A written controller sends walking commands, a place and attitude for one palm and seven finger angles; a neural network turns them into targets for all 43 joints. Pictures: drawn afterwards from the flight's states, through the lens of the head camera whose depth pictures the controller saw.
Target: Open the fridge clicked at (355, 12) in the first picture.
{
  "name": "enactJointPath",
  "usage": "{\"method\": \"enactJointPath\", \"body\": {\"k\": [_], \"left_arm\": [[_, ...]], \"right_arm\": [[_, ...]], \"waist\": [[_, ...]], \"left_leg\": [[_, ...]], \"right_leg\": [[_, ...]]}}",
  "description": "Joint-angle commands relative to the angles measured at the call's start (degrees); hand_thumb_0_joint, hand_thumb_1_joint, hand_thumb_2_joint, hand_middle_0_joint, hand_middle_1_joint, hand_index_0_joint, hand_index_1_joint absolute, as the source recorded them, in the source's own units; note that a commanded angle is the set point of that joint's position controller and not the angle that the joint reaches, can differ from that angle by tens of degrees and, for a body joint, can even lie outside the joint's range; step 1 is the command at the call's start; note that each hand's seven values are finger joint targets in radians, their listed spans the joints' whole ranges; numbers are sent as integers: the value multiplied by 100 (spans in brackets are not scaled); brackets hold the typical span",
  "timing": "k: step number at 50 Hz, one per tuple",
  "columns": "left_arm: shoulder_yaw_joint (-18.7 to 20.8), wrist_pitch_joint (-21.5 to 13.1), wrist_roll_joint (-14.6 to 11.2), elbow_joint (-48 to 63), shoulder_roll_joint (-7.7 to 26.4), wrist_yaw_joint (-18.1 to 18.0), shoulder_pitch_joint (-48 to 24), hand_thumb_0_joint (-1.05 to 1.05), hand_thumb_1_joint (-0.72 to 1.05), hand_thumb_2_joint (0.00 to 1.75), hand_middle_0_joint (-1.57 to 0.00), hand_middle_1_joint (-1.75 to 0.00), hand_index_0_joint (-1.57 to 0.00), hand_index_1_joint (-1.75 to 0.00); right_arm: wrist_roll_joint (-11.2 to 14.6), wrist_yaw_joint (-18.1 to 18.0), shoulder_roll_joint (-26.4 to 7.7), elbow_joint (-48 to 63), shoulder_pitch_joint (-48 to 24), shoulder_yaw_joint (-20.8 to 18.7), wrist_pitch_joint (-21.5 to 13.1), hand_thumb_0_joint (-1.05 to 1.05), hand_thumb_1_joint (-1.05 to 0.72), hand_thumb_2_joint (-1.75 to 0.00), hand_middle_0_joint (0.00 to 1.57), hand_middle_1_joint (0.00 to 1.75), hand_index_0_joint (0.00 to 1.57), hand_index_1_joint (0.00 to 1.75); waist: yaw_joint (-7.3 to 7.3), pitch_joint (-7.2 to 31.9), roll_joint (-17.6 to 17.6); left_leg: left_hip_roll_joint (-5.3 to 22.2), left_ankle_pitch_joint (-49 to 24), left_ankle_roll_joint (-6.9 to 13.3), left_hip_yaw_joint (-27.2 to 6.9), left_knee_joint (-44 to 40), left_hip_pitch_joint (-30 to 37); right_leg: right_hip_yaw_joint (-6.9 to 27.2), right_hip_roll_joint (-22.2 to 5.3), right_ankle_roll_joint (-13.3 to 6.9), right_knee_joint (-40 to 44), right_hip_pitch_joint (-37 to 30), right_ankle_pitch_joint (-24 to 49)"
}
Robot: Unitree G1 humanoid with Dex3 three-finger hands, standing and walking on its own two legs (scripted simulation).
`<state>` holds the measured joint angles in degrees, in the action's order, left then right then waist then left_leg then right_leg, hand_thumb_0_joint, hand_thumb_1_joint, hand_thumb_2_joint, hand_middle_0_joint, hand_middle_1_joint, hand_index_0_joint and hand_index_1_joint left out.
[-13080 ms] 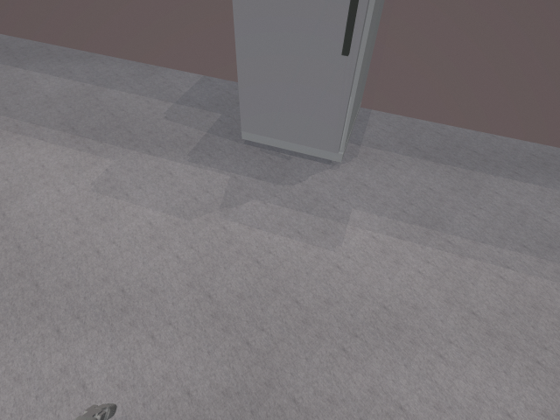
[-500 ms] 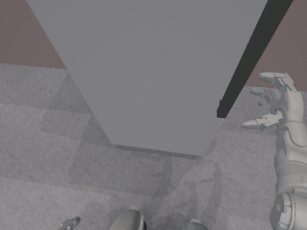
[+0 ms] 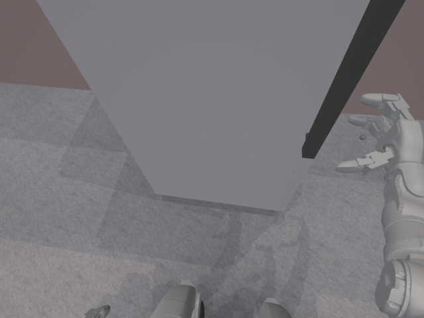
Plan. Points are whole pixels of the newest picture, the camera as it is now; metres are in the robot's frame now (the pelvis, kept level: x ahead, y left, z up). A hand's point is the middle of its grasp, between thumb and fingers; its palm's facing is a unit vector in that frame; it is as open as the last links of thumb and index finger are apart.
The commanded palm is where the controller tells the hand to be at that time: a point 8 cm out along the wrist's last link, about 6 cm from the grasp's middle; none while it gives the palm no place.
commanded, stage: feel for the door with the fingertips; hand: right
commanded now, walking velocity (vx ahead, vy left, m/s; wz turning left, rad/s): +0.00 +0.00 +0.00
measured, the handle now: (350, 59) +0.52 -0.15 +0.18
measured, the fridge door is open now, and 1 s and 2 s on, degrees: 0 0 0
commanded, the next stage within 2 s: slide the fingers in behind the handle in 0.74 s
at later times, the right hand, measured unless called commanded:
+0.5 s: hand (345, 129) +0.47 -0.18 +0.06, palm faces +0.02 +1.00 -0.02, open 13.9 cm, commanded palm +0.44 -0.22 +0.07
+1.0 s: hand (347, 126) +0.47 -0.18 +0.07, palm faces +0.02 +1.00 -0.02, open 13.6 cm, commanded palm +0.45 -0.22 +0.07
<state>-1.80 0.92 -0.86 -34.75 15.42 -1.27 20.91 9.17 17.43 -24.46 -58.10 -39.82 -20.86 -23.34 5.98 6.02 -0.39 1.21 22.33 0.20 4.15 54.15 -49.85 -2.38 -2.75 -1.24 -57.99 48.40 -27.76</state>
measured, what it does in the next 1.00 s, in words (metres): stands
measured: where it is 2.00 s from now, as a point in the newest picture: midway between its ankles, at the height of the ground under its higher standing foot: outside the picture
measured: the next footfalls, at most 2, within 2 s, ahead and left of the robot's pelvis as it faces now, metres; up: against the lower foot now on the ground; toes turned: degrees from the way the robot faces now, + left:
none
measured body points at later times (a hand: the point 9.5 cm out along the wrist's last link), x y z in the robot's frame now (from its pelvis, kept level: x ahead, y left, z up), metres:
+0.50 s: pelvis +0.01 +0.00 +0.00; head +0.11 -0.01 +0.44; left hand +0.06 +0.26 -0.11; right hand +0.46 -0.23 +0.07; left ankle +0.03 +0.12 -0.67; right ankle +0.00 -0.10 -0.67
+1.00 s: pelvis -0.01 +0.01 -0.01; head +0.10 +0.00 +0.43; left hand +0.03 +0.27 -0.12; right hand +0.47 -0.23 +0.07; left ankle +0.03 +0.12 -0.68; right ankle +0.00 -0.10 -0.68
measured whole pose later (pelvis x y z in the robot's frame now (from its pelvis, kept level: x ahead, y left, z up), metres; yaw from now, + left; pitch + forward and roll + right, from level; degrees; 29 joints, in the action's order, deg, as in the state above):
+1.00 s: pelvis -0.01 +0.01 -0.01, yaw -1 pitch +19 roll +2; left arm -1.9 0.3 -0.1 -35.9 15.6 -0.6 21.3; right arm 6.6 13.1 -24.5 -64.5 -47.2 -19.8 -24.7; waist 7.2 6.0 -0.8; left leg 1.2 22.4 1.0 5.0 55.9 -52.8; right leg -1.3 -2.8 -0.6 -59.5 51.6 -27.3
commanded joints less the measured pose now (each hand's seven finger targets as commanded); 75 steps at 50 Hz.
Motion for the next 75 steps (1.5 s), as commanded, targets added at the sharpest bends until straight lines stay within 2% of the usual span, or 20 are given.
{"method": "enactJointPath", "body": {"k": [1, 2, 4, 7, 9, 15, 20, 22, 27, 29, 31, 34, 44, 47, 62, 65, 68, 70, 72, 75], "left_arm": [[378, -141, 52, 447, 931, -45, 639, 0, 90, 90, -20, -30, -20, -30], [386, -132, 44, 434, 939, -46, 649, 0, 90, 90, -20, -30, -20, -30], [382, -137, 48, 447, 898, -11, 639, 0, 90, 90, -20, -30, -20, -30], [390, -120, 70, 480, 908, 8, 678, 0, 90, 90, -20, -30, -20, -30], [391, -120, 59, 494, 856, 36, 637, 0, 90, 90, -20, -30, -20, -30], [406, -113, 82, 465, 869, 40, 678, 0, 90, 90, -20, -30, -20, -30], [378, -119, 81, 414, 848, 17, 665, 0, 90, 90, -20, -30, -20, -30], [378, -121, 81, 433, 855, 4, 664, 0, 90, 90, -20, -30, -20, -30], [396, -129, 92, 386, 862, 13, 719, 0, 90, 90, -20, -30, -20, -30], [391, -135, 79, 360, 826, 28, 682, 0, 90, 90, -20, -30, -20, -30], [380, -127, 88, 327, 866, 8, 724, 0, 90, 90, -20, -30, -20, -30], [392, -132, 81, 309, 867, 13, 712, 0, 90, 90, -20, -30, -20, -30], [331, -177, 104, 222, 923, -5, 777, 0, 90, 90, -20, -30, -20, -30], [340, -167, 102, 276, 944, -2, 799, 0, 90, 90, -20, -30, -20, -30], [376, -133, 98, 442, 888, 74, 747, 0, 90, 90, -20, -30, -20, -30], [381, -115, 94, 431, 872, 71, 702, 0, 90, 90, -20, -30, -20, -30], [390, -132, 110, 446, 852, 66, 684, 0, 90, 90, -20, -30, -20, -30], [382, -150, 111, 407, 833, 79, 670, 0, 90, 90, -20, -30, -20, -30], [395, -155, 126, 401, 858, 68, 698, 0, 90, 90, -20, -30, -20, -30], [425, -160, 134, 407, 819, 114, 673, 0, 90, 90, -20, -30, -20, -30]], "right_arm": [[90, -84, -1143, 1208, -2364, -100, -376, 0, 50, -30, 30, 120, 30, 120], [58, -122, -1219, 1195, -2404, -141, -372, 0, 50, -30, 30, 120, 30, 120], [27, -184, -947, 1295, -2433, 59, -362, 0, 50, -30, 30, 120, 30, 120], [-22, -328, -1177, 1343, -2266, -177, -366, 0, 50, -30, 30, 120, 30, 120], [-21, -396, -849, 1344, -2232, 46, -349, 0, 50, -30, 30, 120, 30, 120], [-116, -607, -1075, 1393, -2201, -159, -388, 0, 50, -30, 30, 120, 30, 120], [-138, -576, -966, 1148, -2501, -34, -397, 0, 50, -30, 30, 120, 30, 120], [-154, -527, -1050, 1330, -2666, -32, -478, 0, 50, -30, 30, 120, 30, 120], [-82, -457, -1085, 1274, -2638, -124, -512, 0, 50, -30, 30, 120, 30, 120], [-63, -436, -742, 1223, -2707, 152, -500, 0, 50, -30, 30, 120, 30, 120], [-76, -459, -898, 1005, -2822, 61, -474, 0, 50, -30, 30, 120, 30, 120], [-151, -499, -853, 1015, -3033, 147, -480, 0, 50, -30, 30, 120, 30, 120], [-232, -466, -1015, 543, -3627, 191, -462, 0, 50, -30, 30, 120, 30, 120], [-210, -408, -1220, 547, -3354, -4, -472, 0, 50, -30, 30, 120, 30, 120], [-112, -594, -891, 1062, -2605, 34, -488, 0, 50, -30, 30, 120, 30, 120], [-177, -723, -814, 996, -2702, 97, -489, 0, 50, -30, 30, 120, 30, 120], [-260, -826, -778, 1144, -2747, 131, -577, 0, 50, -30, 30, 120, 30, 120], [-230, -848, -526, 1020, -2758, 295, -570, 0, 50, -30, 30, 120, 30, 120], [-241, -856, -726, 1097, -2749, 133, -616, 0, 50, -30, 30, 120, 30, 120], [-215, -869, -355, 1315, -2641, 368, -599, 0, 50, -30, 30, 120, 30, 120]], "waist": [[82, 2391, -440], [90, 2429, -297], [96, 2442, -571], [-8, 2581, -421], [42, 2417, -467], [-1, 2426, -278], [130, 2281, -176], [111, 2527, -461], [69, 2701, -419], [164, 2574, -437], [204, 2329, -201], [228, 2423, -478], [425, 2359, -414], [308, 2536, -385], [68, 2521, -438], [152, 2158, -161], [118, 2382, -398], [190, 2277, -204], [119, 2469, -275], [110, 2654, -425]], "left_leg": [[-312, -1498, 122, -187, -468, 1313], [-304, -1545, 96, -199, -467, 1368], [-301, -1563, 109, -173, -457, 1263], [-307, -1737, 108, -192, -415, 1495], [-304, -1734, 96, -196, -461, 1444], [-297, -1882, 94, -224, -435, 1632], [-283, -1824, 68, -274, -481, 1641], [-280, -1927, 91, -282, -427, 1612], [-289, -2135, 90, -281, -387, 1683], [-295, -2040, 83, -241, -419, 1480], [-300, -1869, 79, -246, -438, 1482], [-285, -1706, 83, -249, -455, 1308], [-284, -1233, 65, -308, -496, 1125], [-288, -1252, 79, -315, -484, 1269], [-314, -1503, 108, -240, -506, 1500], [-297, -1319, 75, -254, -573, 1446], [-291, -1396, 99, -244, -500, 1394], [-303, -1401, 89, -234, -522, 1364], [-293, -1645, 100, -244, -444, 1485], [-299, -1801, 103, -181, -410, 1351]], "right_leg": [[387, 182, 27, 748, -1312, 1960], [391, 175, 26, 755, -1245, 1967], [391, 177, 51, 776, -1409, 2072], [373, 184, 49, 765, -1306, 2199], [322, 191, 49, 768, -1286, 2136], [314, 195, 47, 770, -1185, 2203], [273, 211, 13, 754, -1010, 1945], [299, 213, 25, 733, -1226, 2140], [309, 210, 28, 665, -1291, 2387], [322, 195, 40, 656, -1388, 2367], [340, 208, 8, 670, -1102, 2087], [347, 213, 27, 680, -1259, 1992], [398, 244, -23, 604, -909, 1433], [377, 250, -27, 611, -894, 1438], [309, 249, 14, 781, -1111, 1721], [289, 244, -7, 813, -878, 1438], [310, 246, 19, 796, -1104, 1586], [317, 242, 13, 786, -1093, 1583], [320, 243, 23, 757, -1145, 1836], [339, 215, 65, 720, -1504, 2193]]}}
